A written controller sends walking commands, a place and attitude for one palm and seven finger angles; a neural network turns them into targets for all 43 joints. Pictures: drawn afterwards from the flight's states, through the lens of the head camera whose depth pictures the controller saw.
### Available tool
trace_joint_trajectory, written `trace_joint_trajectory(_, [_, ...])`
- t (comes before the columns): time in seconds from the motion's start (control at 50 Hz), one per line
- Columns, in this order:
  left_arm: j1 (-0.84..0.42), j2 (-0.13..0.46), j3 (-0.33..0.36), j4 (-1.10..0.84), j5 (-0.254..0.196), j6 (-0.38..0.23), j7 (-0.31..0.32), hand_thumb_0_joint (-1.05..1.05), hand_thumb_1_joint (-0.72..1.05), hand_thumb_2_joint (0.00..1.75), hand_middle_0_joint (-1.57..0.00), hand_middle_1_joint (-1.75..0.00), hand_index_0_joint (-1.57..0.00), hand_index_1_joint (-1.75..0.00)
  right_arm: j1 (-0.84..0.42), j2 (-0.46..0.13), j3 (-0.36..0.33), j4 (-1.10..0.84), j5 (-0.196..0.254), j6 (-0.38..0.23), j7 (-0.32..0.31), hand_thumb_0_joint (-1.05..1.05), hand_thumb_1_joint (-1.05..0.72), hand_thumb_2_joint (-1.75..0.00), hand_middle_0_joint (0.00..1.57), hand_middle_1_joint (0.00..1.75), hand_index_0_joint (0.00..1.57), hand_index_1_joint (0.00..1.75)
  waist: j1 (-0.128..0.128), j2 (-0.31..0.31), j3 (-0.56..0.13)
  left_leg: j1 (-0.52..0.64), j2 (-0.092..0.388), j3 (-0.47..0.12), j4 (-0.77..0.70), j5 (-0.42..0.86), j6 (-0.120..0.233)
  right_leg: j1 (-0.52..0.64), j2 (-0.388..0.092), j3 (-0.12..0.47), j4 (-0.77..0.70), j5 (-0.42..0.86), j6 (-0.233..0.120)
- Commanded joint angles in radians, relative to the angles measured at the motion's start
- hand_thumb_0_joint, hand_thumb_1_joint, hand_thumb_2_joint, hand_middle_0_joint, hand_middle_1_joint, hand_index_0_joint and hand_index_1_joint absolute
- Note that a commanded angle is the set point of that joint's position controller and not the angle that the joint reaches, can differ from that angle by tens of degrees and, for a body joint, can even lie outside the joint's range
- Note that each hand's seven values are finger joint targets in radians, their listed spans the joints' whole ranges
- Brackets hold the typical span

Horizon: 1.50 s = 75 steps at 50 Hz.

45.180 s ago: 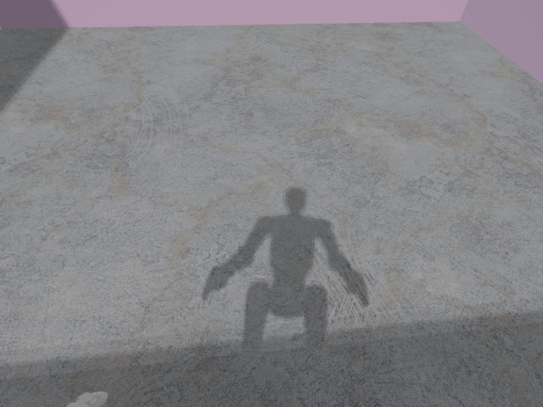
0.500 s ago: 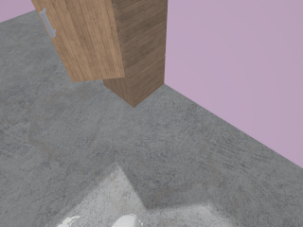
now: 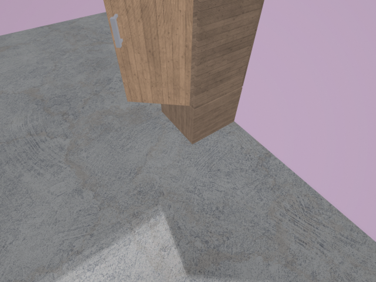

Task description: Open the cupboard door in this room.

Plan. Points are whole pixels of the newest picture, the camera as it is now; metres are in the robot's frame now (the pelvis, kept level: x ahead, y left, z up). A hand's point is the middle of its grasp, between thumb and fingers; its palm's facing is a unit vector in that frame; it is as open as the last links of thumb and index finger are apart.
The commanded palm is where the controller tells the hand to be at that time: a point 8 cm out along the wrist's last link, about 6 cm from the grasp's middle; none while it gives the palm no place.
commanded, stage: take the last steps up to it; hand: left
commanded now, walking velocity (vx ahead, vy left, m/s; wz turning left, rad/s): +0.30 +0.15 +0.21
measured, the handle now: (117, 30) +1.04 +0.40 +0.02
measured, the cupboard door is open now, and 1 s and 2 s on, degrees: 50 50 50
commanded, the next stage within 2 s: come to a stop and stand still in 1.22 s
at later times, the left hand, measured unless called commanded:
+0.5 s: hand out of the picture +0.12 +0.29 -0.17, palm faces +0.13 -0.97 -0.20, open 7.4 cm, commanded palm none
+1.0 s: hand (88, 217) +0.29 +0.30 -0.16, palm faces +0.14 -0.97 -0.20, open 7.2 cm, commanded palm none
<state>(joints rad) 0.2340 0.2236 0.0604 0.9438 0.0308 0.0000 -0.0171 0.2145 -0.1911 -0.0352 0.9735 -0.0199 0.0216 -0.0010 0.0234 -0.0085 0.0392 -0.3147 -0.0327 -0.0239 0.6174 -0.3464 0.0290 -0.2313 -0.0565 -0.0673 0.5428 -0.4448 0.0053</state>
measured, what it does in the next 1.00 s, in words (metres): walks ahead: left foot, then right foot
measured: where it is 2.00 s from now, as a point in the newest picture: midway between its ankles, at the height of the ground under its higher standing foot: (161, 232)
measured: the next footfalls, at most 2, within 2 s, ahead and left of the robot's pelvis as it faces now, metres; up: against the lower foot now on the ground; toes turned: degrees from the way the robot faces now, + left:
left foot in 0.32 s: +0.16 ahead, +0.21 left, +0.00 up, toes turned +12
right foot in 0.68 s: +0.30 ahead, +0.01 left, +0.00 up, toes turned -4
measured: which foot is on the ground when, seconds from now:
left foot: up 0.00-0.30, down 0.32-0.70, up 0.72-1.00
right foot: down 0.00-0.32, up 0.34-0.66, down 0.68-1.00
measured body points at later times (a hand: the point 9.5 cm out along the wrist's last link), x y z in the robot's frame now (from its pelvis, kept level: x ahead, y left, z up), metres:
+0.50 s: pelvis +0.12 +0.09 +0.01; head +0.15 +0.11 +0.46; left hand +0.11 +0.34 -0.15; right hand +0.20 -0.14 -0.14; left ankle +0.12 +0.20 -0.73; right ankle +0.12 -0.03 -0.66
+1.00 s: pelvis +0.31 +0.12 +0.02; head +0.34 +0.13 +0.46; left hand +0.28 +0.36 -0.14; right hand +0.39 -0.11 -0.14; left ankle +0.38 +0.27 -0.70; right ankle +0.26 +0.01 -0.73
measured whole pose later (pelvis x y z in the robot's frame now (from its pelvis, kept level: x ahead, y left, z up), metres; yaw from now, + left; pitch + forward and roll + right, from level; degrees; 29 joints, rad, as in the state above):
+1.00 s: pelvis +0.31 +0.12 +0.02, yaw +4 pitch +1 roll +0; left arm 0.32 0.18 0.05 1.08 0.03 -0.07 0.00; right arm 0.19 -0.17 -0.05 1.04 -0.02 -0.02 0.03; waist 0.03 -0.01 0.05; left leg -0.47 0.09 0.08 0.70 -0.24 -0.03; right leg -0.07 -0.04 -0.14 0.35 -0.28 -0.01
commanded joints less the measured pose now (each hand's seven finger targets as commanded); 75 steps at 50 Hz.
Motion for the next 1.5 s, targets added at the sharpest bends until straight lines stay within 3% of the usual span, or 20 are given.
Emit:
trace_joint_trajectory(0.0, [0.181,0.221,0.062,-0.001,-0.007,-0.030,0.028,0.00,0.90,0.90,-0.20,-0.30,-0.20,-0.30,-0.180,-0.136,-0.044,-0.158,-0.009,-0.014,0.022,0.00,-0.90,-0.90,0.20,0.30,0.20,0.30,0.073,-0.125,0.079,-0.458,0.063,-0.044,0.478,-0.147,-0.031,0.161,-0.481,0.598,-0.466,-0.363,-0.209])
trace_joint_trajectory(0.08, [0.054,0.129,0.033,-0.003,-0.007,-0.061,0.028,0.00,0.90,0.90,-0.20,-0.30,-0.20,-0.30,-0.105,-0.103,-0.048,-0.094,-0.007,0.002,0.046,0.00,-0.90,-0.90,0.20,0.30,0.20,0.30,-0.007,-0.217,0.092,-0.335,0.125,0.008,0.452,0.089,-0.069,0.043,-0.310,0.180,-0.424,0.006,-0.095])
trace_joint_trajectory(0.24, [0.131,0.178,0.045,0.076,-0.002,-0.053,0.020,0.00,0.90,0.90,-0.20,-0.30,-0.20,-0.30,-0.049,-0.053,-0.024,-0.072,-0.001,-0.043,0.054,0.00,-0.90,-0.90,0.20,0.30,0.20,0.30,-0.008,-0.171,0.011,0.055,0.028,0.192,-0.105,0.103,-0.049,0.049,-0.247,-0.009,-0.211,0.271,-0.054])
trace_joint_trajectory(0.28, [0.130,0.106,0.030,0.054,-0.010,-0.045,0.008,0.00,0.90,0.90,-0.20,-0.30,-0.20,-0.30,0.195,-0.190,-0.057,-0.003,-0.013,-0.061,0.027,0.00,-0.90,-0.90,0.20,0.30,0.20,0.30,-0.114,0.119,-0.136,0.436,0.180,-0.010,-0.181,0.059,0.026,-0.173,-0.127,-0.124,0.199,0.210,0.011])
trace_joint_trajectory(0.3, [0.074,0.044,0.012,0.003,-0.014,-0.045,0.005,0.00,0.90,0.90,-0.20,-0.30,-0.20,-0.30,0.335,-0.285,-0.081,0.026,-0.016,-0.062,0.007,0.00,-0.90,-0.90,0.20,0.30,0.20,0.30,-0.162,0.322,-0.175,0.518,0.394,-0.328,-0.298,0.048,0.123,-0.382,-0.018,-0.123,0.482,-0.167,0.040])
trace_joint_trajectory(0.32, [0.000,0.041,0.008,-0.025,-0.011,-0.046,0.011,0.00,0.90,0.90,-0.20,-0.30,-0.20,-0.30,0.342,-0.288,-0.075,0.040,-0.019,-0.056,-0.004,0.00,-0.90,-0.90,0.20,0.30,0.20,0.30,-0.166,0.244,-0.151,0.452,0.445,-0.377,-0.344,0.000,0.188,-0.448,-0.031,-0.022,0.641,-0.183,0.001])
trace_joint_trajectory(0.42, [0.008,0.011,0.006,0.032,-0.007,-0.024,-0.006,0.00,0.90,0.90,-0.20,-0.30,-0.20,-0.30,0.117,-0.128,-0.028,0.013,-0.013,-0.085,-0.020,0.00,-0.90,-0.90,0.20,0.30,0.20,0.30,-0.034,0.151,-0.005,0.134,0.334,-0.121,-0.424,0.087,0.134,-0.353,-0.098,0.027,0.576,0.074,-0.007])
trace_joint_trajectory(0.62, [0.007,0.028,0.016,0.015,-0.004,-0.025,-0.007,0.00,0.90,0.90,-0.20,-0.30,-0.20,-0.30,0.103,-0.119,-0.027,0.066,-0.009,-0.074,-0.008,0.00,-0.90,-0.90,0.20,0.30,0.20,0.30,0.028,0.036,0.041,0.016,0.251,0.020,-0.324,-0.001,0.099,0.049,-0.005,-0.051,0.033,0.220,-0.010])
trace_joint_trajectory(0.7, [0.243,0.165,0.051,0.072,-0.014,-0.054,0.025,0.00,0.90,0.90,-0.20,-0.30,-0.20,-0.30,0.062,-0.101,-0.029,0.021,-0.001,-0.069,0.001,0.00,-0.90,-0.90,0.20,0.30,0.20,0.30,0.100,-0.295,-0.015,-0.366,0.076,0.056,0.487,-0.220,-0.017,0.326,-0.407,0.581,-0.366,0.030,-0.234])
trace_joint_trajectory(0.74, [0.131,0.092,0.026,0.039,-0.017,-0.060,0.032,0.00,0.90,0.90,-0.20,-0.30,-0.20,-0.30,0.001,-0.078,-0.029,0.025,-0.003,-0.068,0.005,0.00,-0.90,-0.90,0.20,0.30,0.20,0.30,0.042,-0.101,0.043,-0.378,0.140,0.000,0.510,-0.039,-0.035,0.202,-0.344,0.392,-0.356,0.186,-0.212])
trace_joint_trajectory(0.82, [0.101,0.060,0.018,0.057,-0.014,-0.088,0.026,0.00,0.90,0.90,-0.20,-0.30,-0.20,-0.30,0.053,-0.009,-0.018,0.051,-0.002,-0.052,0.017,0.00,-0.90,-0.90,0.20,0.30,0.20,0.30,-0.008,-0.096,-0.034,-0.236,0.142,0.073,0.299,0.055,-0.070,0.158,-0.247,0.124,-0.329,0.522,-0.172])
trace_joint_trajectory(0.94, [0.135,0.099,0.021,0.113,-0.011,-0.085,0.020,0.00,0.90,0.90,-0.20,-0.30,-0.20,-0.30,-0.060,-0.005,-0.018,-0.005,-0.001,-0.060,0.037,0.00,-0.90,-0.90,0.20,0.30,0.20,0.30,0.016,-0.124,0.007,-0.173,0.105,0.125,0.044,0.127,-0.058,0.160,-0.235,0.084,-0.313,0.455,-0.153])
trace_joint_trajectory(1.02, [0.105,0.102,0.023,0.122,-0.014,-0.069,0.019,0.00,0.90,0.90,-0.20,-0.30,-0.20,-0.30,0.038,-0.054,-0.026,0.021,-0.007,-0.075,0.027,0.00,-0.90,-0.90,0.20,0.30,0.20,0.30,-0.061,-0.072,0.019,0.132,0.053,0.165,-0.131,0.177,-0.030,0.002,-0.175,0.029,-0.157,0.389,-0.103])
trace_joint_trajectory(1.06, [0.143,0.020,0.006,0.086,-0.021,-0.063,0.010,0.00,0.90,0.90,-0.20,-0.30,-0.20,-0.30,0.289,-0.227,-0.064,0.082,-0.027,-0.087,-0.002,0.00,-0.90,-0.90,0.20,0.30,0.20,0.30,-0.139,0.278,-0.155,0.489,0.367,-0.256,-0.232,0.169,0.111,-0.288,0.010,-0.101,0.361,0.037,-0.022])
trace_joint_trajectory(1.08, [0.086,0.019,-0.004,0.042,-0.019,-0.067,0.012,0.00,0.90,0.90,-0.20,-0.30,-0.20,-0.30,0.345,-0.253,-0.063,0.083,-0.020,-0.075,-0.016,0.00,-0.90,-0.90,0.20,0.30,0.20,0.30,-0.157,0.238,-0.158,0.479,0.472,-0.408,-0.318,0.205,0.197,-0.382,0.046,-0.023,0.588,-0.160,-0.028])
trace_joint_trajectory(1.12, [0.025,0.010,-0.005,0.038,-0.018,-0.059,0.018,0.00,0.90,0.90,-0.20,-0.30,-0.20,-0.30,0.196,-0.192,-0.045,0.042,-0.012,-0.078,-0.022,0.00,-0.90,-0.90,0.20,0.30,0.20,0.30,-0.098,0.205,-0.079,0.259,0.449,-0.328,-0.361,0.123,0.196,-0.428,-0.034,0.058,0.755,-0.054,-0.035])
trace_joint_trajectory(1.22, [0.089,-0.030,-0.008,0.074,-0.011,-0.024,0.003,0.00,0.90,0.90,-0.20,-0.30,-0.20,-0.30,0.072,-0.114,-0.015,0.027,-0.011,-0.092,-0.025,0.00,-0.90,-0.90,0.20,0.30,0.20,0.30,-0.006,0.117,-0.035,0.047,0.333,-0.037,-0.406,0.241,0.128,-0.214,-0.067,0.027,0.447,0.078,-0.010])
trace_joint_trajectory(1.36, [0.095,-0.009,-0.014,0.082,-0.009,-0.019,0.017,0.00,0.90,0.90,-0.20,-0.30,-0.20,-0.30,0.036,-0.088,-0.006,0.049,-0.003,-0.065,-0.028,0.00,-0.90,-0.90,0.20,0.30,0.20,0.30,0.030,0.041,-0.015,-0.037,0.226,0.055,-0.265,0.200,0.054,0.088,-0.007,-0.003,-0.042,0.293,0.007])
trace_joint_trajectory(1.42, [0.038,0.129,-0.019,0.079,-0.015,-0.023,0.031,0.00,0.90,0.90,-0.20,-0.30,-0.20,-0.30,0.136,-0.030,0.010,0.076,0.014,-0.046,-0.018,0.00,-0.90,-0.90,0.20,0.30,0.20,0.30,-0.035,-0.060,-0.018,0.031,0.091,0.094,-0.209,0.053,-0.048,0.043,-0.224,0.197,-0.163,0.555,-0.087])
trace_joint_trajectory(1.48, [0.000,0.111,-0.013,0.080,-0.026,-0.021,0.046,0.00,0.90,0.90,-0.20,-0.30,-0.20,-0.30,0.159,-0.069,0.000,0.112,0.013,-0.026,-0.028,0.00,-0.90,-0.90,0.20,0.30,0.20,0.30,-0.029,-0.145,-0.101,0.103,0.115,0.094,-0.175,0.243,-0.050,0.099,-0.170,0.137,-0.078,0.822,-0.086])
